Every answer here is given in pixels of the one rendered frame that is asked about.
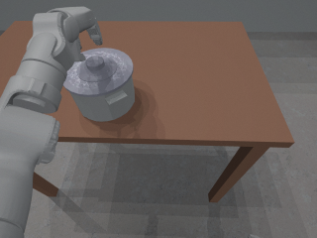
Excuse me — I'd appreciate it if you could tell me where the pot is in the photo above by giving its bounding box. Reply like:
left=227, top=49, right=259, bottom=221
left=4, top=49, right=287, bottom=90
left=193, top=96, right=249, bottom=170
left=69, top=76, right=135, bottom=122

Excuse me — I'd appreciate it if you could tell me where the left robot upper arm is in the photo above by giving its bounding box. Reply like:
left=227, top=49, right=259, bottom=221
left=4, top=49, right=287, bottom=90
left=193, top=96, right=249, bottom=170
left=0, top=104, right=60, bottom=238

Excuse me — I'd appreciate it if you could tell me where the robot left hand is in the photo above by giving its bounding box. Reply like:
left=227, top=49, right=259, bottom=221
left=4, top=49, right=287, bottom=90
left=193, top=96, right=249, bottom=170
left=56, top=6, right=103, bottom=62

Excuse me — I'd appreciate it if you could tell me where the robot left forearm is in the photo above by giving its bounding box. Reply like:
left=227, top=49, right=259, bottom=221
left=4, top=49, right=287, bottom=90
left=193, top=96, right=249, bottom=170
left=0, top=9, right=79, bottom=116

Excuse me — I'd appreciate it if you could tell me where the table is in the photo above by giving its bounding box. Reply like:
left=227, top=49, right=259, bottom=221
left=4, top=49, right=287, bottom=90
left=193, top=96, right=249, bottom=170
left=0, top=21, right=295, bottom=203

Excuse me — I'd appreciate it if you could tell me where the lid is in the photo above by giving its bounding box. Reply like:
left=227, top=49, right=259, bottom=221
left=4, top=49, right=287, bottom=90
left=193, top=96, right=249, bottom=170
left=63, top=48, right=134, bottom=97

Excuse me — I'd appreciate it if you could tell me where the knob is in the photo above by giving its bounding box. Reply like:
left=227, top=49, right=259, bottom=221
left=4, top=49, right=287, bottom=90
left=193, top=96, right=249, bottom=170
left=85, top=56, right=105, bottom=71

